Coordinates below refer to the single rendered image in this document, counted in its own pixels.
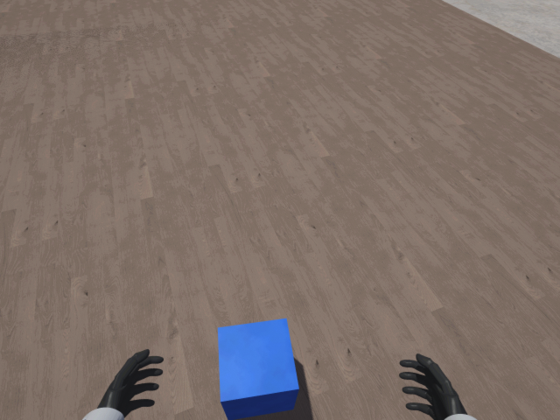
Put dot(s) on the left robot hand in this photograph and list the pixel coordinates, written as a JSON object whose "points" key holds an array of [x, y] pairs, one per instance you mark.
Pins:
{"points": [[122, 389]]}

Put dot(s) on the carton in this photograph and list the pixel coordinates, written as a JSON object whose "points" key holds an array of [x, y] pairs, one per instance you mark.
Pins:
{"points": [[257, 369]]}

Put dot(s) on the right robot hand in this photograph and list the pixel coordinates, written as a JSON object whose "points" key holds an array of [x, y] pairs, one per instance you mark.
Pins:
{"points": [[440, 394]]}

